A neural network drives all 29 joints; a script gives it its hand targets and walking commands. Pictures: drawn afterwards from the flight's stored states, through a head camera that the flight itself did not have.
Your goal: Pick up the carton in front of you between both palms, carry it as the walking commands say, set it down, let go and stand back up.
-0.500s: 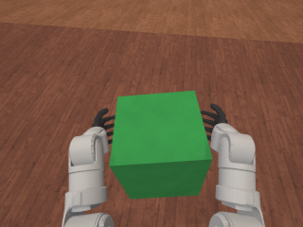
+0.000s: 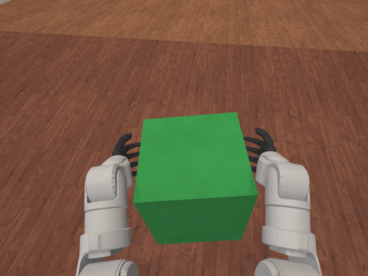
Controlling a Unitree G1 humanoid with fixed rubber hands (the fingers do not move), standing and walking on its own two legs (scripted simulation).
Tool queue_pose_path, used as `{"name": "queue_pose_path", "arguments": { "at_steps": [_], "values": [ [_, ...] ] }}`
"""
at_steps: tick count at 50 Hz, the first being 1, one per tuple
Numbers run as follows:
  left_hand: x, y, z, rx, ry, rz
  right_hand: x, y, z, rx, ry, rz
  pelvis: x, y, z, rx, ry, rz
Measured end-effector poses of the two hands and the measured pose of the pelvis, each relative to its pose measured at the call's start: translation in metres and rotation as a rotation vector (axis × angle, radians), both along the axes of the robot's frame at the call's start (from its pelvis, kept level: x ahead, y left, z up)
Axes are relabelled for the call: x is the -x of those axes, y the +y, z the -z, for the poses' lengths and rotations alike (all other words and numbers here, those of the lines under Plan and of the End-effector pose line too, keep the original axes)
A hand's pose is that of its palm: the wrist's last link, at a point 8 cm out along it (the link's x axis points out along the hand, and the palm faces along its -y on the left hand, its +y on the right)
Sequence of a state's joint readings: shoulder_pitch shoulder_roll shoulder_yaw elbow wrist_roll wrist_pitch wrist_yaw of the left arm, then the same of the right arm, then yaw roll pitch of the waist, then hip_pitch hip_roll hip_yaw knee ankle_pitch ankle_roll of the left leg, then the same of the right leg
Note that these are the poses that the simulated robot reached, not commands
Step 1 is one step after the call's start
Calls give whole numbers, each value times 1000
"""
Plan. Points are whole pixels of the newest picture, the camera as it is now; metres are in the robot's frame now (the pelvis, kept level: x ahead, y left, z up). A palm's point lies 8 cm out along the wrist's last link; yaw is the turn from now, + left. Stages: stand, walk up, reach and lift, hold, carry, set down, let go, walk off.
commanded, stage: carry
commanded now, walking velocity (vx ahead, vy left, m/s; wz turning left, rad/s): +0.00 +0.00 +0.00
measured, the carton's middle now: (194, 182) +0.33 +0.00 +0.03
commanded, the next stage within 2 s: none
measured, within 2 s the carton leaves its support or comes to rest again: neither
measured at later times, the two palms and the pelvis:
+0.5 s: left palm (124, 161) +0.33 +0.15 +0.11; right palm (265, 161) +0.33 -0.15 +0.11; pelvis +0.00 +0.00 +0.00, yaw +0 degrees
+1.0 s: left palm (123, 166) +0.33 +0.15 +0.10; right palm (264, 159) +0.33 -0.14 +0.12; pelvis +0.00 -0.01 +0.00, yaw +0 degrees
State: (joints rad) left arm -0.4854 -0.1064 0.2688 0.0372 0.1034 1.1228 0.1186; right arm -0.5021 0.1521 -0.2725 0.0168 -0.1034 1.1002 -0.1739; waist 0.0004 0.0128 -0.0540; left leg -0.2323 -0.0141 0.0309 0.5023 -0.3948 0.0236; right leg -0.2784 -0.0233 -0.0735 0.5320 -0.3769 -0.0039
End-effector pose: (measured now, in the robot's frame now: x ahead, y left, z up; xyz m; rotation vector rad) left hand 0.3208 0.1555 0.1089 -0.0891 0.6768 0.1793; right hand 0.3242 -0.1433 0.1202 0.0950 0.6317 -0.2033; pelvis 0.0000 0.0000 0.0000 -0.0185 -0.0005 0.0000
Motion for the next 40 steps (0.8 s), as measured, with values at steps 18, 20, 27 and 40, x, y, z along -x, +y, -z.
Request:
{"name": "queue_pose_path", "arguments": {
  "at_steps": [18, 20, 27, 40],
  "values": [
    [-8, 0, 2, 13, -12, -1, -7, 0, 3, -2, -10, -2, -3, -1, 1, -9, 13, 7],
    [-9, -1, 0, 2, -11, 2, -7, 0, 5, -15, -9, 0, -3, -1, 2, -9, 12, 11],
    [-8, -5, -1, 11, -15, -3, -4, -5, 6, -1, -2, -5, -4, -5, 2, -3, 5, 4],
    [-2, -10, 3, 25, -7, 3, -3, -9, -5, 4, -14, 7, -2, -7, 0, 0, 9, 0]
  ]
}}
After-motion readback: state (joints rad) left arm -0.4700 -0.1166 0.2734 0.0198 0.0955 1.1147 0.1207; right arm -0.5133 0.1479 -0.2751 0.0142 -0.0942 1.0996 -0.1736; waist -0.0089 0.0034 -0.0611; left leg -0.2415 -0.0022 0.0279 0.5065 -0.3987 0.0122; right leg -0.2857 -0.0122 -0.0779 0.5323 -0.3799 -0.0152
